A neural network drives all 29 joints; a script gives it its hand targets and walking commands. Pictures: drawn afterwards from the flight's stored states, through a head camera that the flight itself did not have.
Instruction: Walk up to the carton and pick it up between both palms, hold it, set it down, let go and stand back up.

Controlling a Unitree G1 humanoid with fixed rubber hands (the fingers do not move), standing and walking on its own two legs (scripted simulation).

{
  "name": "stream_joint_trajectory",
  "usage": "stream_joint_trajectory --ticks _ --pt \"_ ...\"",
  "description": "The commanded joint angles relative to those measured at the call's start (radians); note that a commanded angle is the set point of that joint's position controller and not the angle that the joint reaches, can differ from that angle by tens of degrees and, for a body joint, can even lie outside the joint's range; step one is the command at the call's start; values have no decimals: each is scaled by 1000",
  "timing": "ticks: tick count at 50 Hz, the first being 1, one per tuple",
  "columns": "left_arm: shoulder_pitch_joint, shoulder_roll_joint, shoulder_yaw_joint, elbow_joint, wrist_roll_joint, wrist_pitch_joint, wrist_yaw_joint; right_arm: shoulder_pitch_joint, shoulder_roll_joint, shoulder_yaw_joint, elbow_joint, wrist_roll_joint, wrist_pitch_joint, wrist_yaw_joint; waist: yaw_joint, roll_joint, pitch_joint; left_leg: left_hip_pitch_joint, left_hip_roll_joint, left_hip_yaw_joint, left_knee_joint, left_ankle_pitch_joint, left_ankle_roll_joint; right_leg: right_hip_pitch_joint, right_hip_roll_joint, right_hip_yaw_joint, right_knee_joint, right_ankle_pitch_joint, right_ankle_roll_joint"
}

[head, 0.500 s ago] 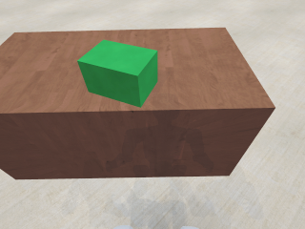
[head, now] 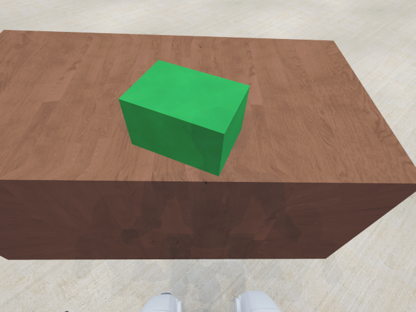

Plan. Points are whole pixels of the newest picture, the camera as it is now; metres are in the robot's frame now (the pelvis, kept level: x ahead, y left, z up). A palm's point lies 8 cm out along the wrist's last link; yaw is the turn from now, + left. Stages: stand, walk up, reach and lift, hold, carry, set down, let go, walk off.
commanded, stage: walk up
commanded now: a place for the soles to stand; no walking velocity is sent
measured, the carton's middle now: (187, 116) +0.57 +0.06 +0.00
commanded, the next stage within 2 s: none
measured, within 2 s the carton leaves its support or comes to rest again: neither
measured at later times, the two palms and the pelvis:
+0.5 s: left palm (40, 292) +0.17 +0.32 -0.07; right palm (351, 291) +0.18 -0.29 -0.11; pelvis +0.11 +0.01 +0.00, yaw +0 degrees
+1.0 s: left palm (48, 268) +0.22 +0.34 -0.11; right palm (337, 267) +0.22 -0.27 -0.09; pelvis +0.14 +0.04 -0.01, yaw +0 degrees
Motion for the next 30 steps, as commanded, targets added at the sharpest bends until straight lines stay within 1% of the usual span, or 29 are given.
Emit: stream_joint_trajectory --ticks 1,2,3,4,5,6,7,8,9,10,11,12,13,14,15,16,17,18,20,21,22,23,24,25,26,27,28,29,30 --pt "20 250 79 -55 -6 -13 10 129 -292 -142 -49 10 -29 -32 -60 208 -129 390 258 -426 -438 317 192 -255 -64 -3 -27 106 -11" --pt "10 251 86 -36 4 -13 6 108 -264 -127 -55 14 -31 -29 -54 139 -127 376 265 -412 -434 229 204 -245 -68 -1 -52 107 -23" --pt "-4 252 79 -48 4 -13 3 96 -270 -132 -61 6 -26 -28 -54 159 -86 306 247 -384 -460 113 213 -242 -73 -23 -128 100 -15" --pt "-13 256 80 -36 8 -10 1 76 -299 -137 -56 4 -28 -26 -57 183 -96 291 260 -384 -474 20 206 -251 -77 -28 -178 136 -17" --pt "-12 270 87 -36 14 -10 -2 67 -310 -140 -60 8 -28 -22 -59 151 -88 269 253 -393 -485 -110 215 -223 -89 -32 -211 184 -17" --pt "-12 259 89 -28 8 -14 -4 44 -305 -137 -63 -8 -24 -19 -54 158 -76 226 253 -394 -508 -201 236 -208 -80 -42 -246 187 -14" --pt "-13 258 85 -25 14 -19 -2 44 -309 -147 -67 -8 -19 -13 -75 186 -112 260 274 -413 -495 -237 241 -196 -78 -48 -285 204 -14" --pt "-15 254 86 -18 12 -28 -4 22 -315 -143 -77 -9 -16 -9 -61 196 -92 208 277 -416 -499 -259 246 -161 -77 -40 -313 196 -16" --pt "7 255 89 -5 10 -33 -1 -6 -298 -142 -88 -16 -10 -5 -57 209 -75 169 262 -354 -467 -244 237 -124 -78 -51 -376 226 -16" --pt "38 249 90 -9 16 -39 0 -13 -293 -138 -90 -13 -4 -5 -34 188 -101 136 251 -332 -411 -186 232 -23 -45 -66 -445 202 -26" --pt "132 235 92 34 13 -48 10 -70 -287 -138 -93 -5 2 -2 30 140 -157 48 218 -248 -287 -85 191 180 -23 -86 -574 283 -35" --pt "254 258 105 77 23 -56 24 -105 -230 -114 -109 -9 10 -3 94 62 -208 -105 154 -156 -95 6 140 423 25 -89 -596 273 -36" --pt "360 306 126 85 30 -66 44 -90 -160 -96 -121 -19 14 0 158 -106 -236 -253 42 -24 276 120 84 583 -56 109 -751 120 -58" --pt "328 408 152 43 32 -71 53 -41 -91 -66 -137 -8 13 1 120 -271 -225 -465 -76 -8 457 -176 -5 615 -325 657 -899 -19 -155" --pt "247 446 156 24 11 -56 52 -54 -215 -92 -118 -19 31 -10 102 -154 -203 -495 -58 -119 474 -232 -3 500 -414 866 -1015 -282 -222" --pt "158 439 151 11 7 -47 52 -88 -271 -107 -103 -21 40 -7 81 -111 -72 -465 -2 -143 455 -208 2 339 -431 867 -1075 -518 -246" --pt "101 421 146 -2 12 -48 51 -96 -281 -121 -94 -24 40 0 59 -92 51 -464 20 -146 430 -157 0 253 -386 783 -1050 -478 -260" --pt "67 414 146 -4 16 -44 48 -77 -282 -133 -85 -20 41 3 48 -92 57 -405 41 -136 384 -127 -3 222 -352 668 -1022 -435 -240" --pt "60 376 138 -10 15 -43 46 -9 -262 -135 -59 -26 44 7 21 -97 35 -298 54 -123 319 -78 -4 168 -314 561 -981 -313 -217" --pt "31 374 134 -25 16 -39 39 17 -261 -140 -42 -22 45 5 12 -160 13 -247 46 -95 281 -81 -3 152 -284 489 -954 -285 -216" --pt "15 355 134 -28 16 -34 34 20 -249 -141 -41 -24 46 4 15 -211 41 -257 49 -87 230 -91 -8 138 -273 466 -932 -240 -222" --pt "5 363 130 -40 16 -30 33 15 -250 -144 -33 -19 42 2 26 -220 28 -188 55 -65 186 -66 -11 95 -278 416 -919 -185 -228" --pt "-12 373 130 -47 23 -26 30 -11 -244 -143 -45 -14 37 0 27 -214 27 -159 50 -53 128 -118 -11 67 -291 414 -894 -144 -249" --pt "-39 372 129 -57 21 -21 26 5 -245 -144 -29 -10 33 -3 14 -212 34 -74 57 -37 88 -83 -15 10 -265 350 -872 -108 -231" --pt "-91 362 117 -71 21 -13 25 53 -237 -143 -9 -1 22 -9 -12 -292 23 29 50 -21 -31 -59 -8 -27 -234 285 -788 9 -203" --pt "-130 340 109 -80 20 -2 23 147 -231 -153 29 -6 12 -16 -79 -212 -50 209 24 -17 -175 13 11 -71 -191 201 -668 190 -162" --pt "-110 278 85 -72 17 8 22 219 -218 -153 54 -10 -3 -28 -98 -82 -109 330 -25 1 -311 54 -12 -68 -135 97 -443 316 -113" --pt "-54 181 57 -74 11 15 28 254 -243 -158 48 -34 -14 -42 -119 101 -170 427 68 -221 -410 3 8 -148 -69 12 -166 339 -54" --pt "43 100 42 -73 -8 9 28 159 -306 -158 6 -28 -21 -52 -32 281 -173 432 263 -580 -464 265 55 -260 28 -62 -74 18 23"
